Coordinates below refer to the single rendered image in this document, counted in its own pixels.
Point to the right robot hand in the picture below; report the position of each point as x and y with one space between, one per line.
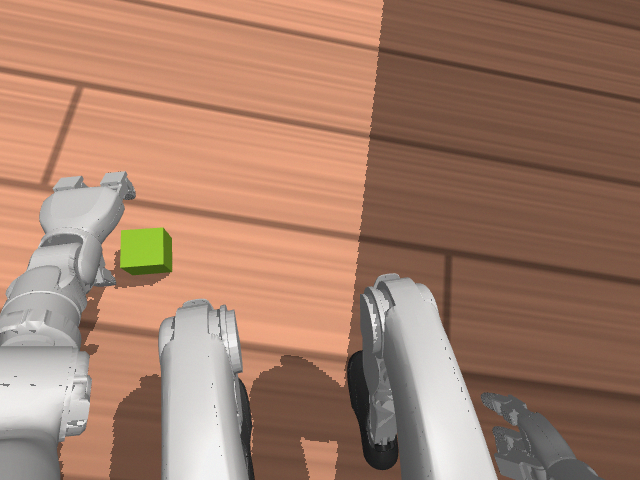
528 454

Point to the left robot foot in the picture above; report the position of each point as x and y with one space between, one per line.
246 430

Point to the left robot arm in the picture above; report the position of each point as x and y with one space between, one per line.
44 383

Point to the left robot hand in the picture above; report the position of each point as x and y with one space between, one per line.
96 210

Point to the right robot arm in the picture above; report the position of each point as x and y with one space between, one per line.
571 469

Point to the small box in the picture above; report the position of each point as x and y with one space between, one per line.
146 251

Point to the right robot foot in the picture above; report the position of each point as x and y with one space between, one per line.
378 456

